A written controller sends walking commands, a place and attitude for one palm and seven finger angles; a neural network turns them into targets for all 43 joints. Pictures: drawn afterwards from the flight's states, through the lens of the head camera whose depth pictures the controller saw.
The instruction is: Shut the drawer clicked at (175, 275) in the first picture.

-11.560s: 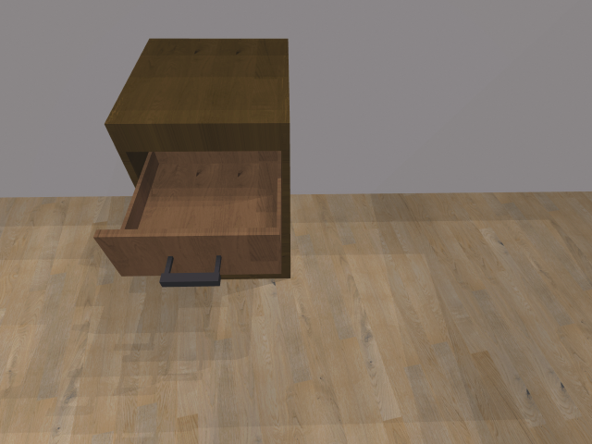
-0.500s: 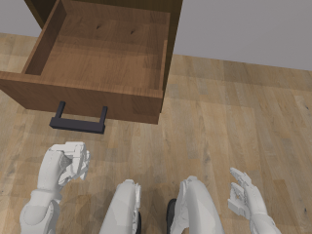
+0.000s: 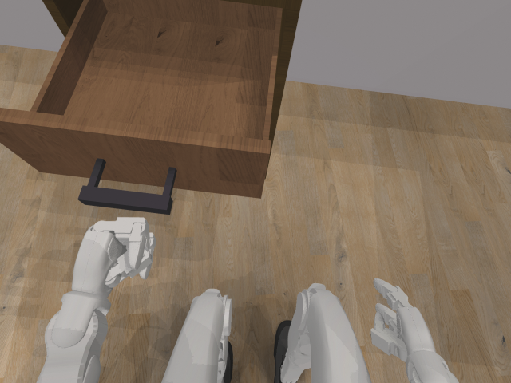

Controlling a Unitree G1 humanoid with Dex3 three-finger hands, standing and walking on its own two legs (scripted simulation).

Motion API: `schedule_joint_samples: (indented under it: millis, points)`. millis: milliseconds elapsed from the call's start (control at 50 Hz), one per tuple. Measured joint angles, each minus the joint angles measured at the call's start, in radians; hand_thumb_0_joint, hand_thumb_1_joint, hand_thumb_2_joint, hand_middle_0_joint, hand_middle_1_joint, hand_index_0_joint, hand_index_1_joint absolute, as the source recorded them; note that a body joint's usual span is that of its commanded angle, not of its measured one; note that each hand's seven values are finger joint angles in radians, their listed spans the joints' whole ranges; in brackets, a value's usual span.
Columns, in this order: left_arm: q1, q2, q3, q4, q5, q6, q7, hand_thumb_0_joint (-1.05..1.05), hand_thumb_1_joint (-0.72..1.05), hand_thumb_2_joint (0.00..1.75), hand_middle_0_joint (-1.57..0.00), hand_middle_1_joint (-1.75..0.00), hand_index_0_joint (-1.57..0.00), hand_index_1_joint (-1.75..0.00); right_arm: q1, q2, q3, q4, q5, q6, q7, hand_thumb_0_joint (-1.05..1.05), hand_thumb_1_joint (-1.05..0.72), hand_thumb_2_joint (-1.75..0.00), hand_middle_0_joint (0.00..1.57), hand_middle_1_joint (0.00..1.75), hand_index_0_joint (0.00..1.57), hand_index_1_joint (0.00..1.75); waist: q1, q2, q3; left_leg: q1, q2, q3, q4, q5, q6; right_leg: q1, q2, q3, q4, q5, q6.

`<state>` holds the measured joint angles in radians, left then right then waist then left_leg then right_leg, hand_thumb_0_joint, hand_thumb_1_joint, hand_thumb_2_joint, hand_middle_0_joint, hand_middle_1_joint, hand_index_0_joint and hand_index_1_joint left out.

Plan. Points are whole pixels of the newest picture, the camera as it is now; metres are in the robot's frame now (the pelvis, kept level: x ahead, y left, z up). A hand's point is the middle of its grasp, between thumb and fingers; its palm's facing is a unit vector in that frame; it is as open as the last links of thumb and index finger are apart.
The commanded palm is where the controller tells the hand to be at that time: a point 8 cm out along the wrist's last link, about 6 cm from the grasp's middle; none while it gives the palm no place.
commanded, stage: push the drawer shut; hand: left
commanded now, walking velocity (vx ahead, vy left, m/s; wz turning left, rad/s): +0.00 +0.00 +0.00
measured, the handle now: (131, 185) +0.39 +0.21 +0.00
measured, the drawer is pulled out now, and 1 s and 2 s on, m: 0.27 0.20 0.08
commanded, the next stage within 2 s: none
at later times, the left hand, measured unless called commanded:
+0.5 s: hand (153, 240) +0.31 +0.17 -0.01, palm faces -0.10 -0.99 -0.06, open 2.9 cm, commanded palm +0.32 +0.22 +0.00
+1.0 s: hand (162, 196) +0.38 +0.17 -0.01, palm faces -0.10 -0.99 -0.07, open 3.0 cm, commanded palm +0.39 +0.21 +0.00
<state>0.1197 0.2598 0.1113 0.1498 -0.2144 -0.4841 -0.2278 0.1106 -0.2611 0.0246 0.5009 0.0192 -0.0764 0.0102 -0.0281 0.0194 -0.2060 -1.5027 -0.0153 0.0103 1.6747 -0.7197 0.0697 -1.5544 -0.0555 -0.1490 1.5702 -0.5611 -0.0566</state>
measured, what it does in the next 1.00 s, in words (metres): stands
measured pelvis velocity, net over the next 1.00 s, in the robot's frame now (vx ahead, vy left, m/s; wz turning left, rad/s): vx -0.02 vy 0.00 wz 0.01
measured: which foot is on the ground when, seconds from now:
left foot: down 0.00-1.00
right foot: down 0.00-1.00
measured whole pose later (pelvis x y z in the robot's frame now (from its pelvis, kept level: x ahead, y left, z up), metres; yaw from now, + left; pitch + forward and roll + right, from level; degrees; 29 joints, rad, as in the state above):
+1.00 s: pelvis -0.02 +0.00 +0.00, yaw +0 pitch +31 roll -5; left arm -0.38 0.32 0.14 0.56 -0.15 -0.47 -0.19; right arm 0.16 -0.29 0.05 0.58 0.01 -0.07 -0.03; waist -0.08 0.02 -0.19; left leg -1.54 -0.03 0.00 1.66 -0.66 0.07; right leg -1.57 -0.07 -0.16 1.54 -0.51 -0.05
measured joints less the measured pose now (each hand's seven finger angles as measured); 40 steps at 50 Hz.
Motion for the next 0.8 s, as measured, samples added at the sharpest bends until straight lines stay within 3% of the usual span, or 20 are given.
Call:
schedule_joint_samples:
  millis: [180,280,460,600,800]
  points:
    - [0.008,0.003,-0.011,-0.020,0.006,-0.006,0.005,0.02,0.91,0.90,-1.40,-1.60,-1.40,-1.60,-0.005,-0.007,-0.010,-0.007,0.000,0.007,0.003,0.01,-0.90,-0.90,0.20,0.30,0.20,0.30,-0.005,0.003,0.004,0.011,-0.001,-0.002,-0.008,-0.002,-0.002,0.012,0.001,-0.001,-0.007,-0.003,0.001]
    - [-0.057,-0.001,-0.013,0.028,0.021,-0.007,0.027,0.02,0.90,0.90,-1.40,-1.60,-1.40,-1.60,-0.012,-0.011,-0.007,0.002,-0.006,0.005,-0.001,0.01,-0.90,-0.90,0.20,0.30,0.20,0.30,-0.006,0.003,0.003,0.002,-0.003,-0.003,-0.005,-0.001,-0.003,0.003,-0.002,-0.002,-0.003,-0.004,-0.001]
    - [-0.117,0.011,-0.006,0.081,0.021,-0.015,0.012,-0.02,0.85,0.93,-1.40,-1.60,-1.40,-1.60,-0.009,-0.013,-0.002,0.021,-0.006,0.017,-0.009,0.01,-0.90,-0.90,0.20,0.30,0.20,0.30,0.003,0.003,0.016,-0.007,-0.005,-0.010,-0.002,0.007,-0.007,-0.002,-0.004,-0.009,-0.001,0.001,-0.005]
    - [-0.212,0.029,0.003,0.153,0.023,-0.014,-0.001,-0.06,0.80,0.94,-1.40,-1.60,-1.40,-1.60,-0.009,-0.018,0.006,0.047,-0.008,0.007,-0.024,0.01,-0.90,-0.90,0.20,0.30,0.20,0.30,0.002,0.002,0.023,-0.027,-0.009,-0.019,0.008,0.020,-0.009,-0.014,-0.010,-0.018,0.003,0.013,-0.009]
    - [-0.364,0.047,0.006,0.270,0.039,0.022,0.016,-0.04,0.80,0.96,-1.40,-1.60,-1.40,-1.60,0.008,-0.025,0.016,0.063,-0.006,-0.001,-0.035,0.01,-0.90,-0.90,0.20,0.30,0.20,0.30,-0.020,0.002,0.026,-0.037,-0.012,-0.018,0.002,0.045,-0.006,-0.019,-0.014,-0.017,-0.009,0.038,-0.006]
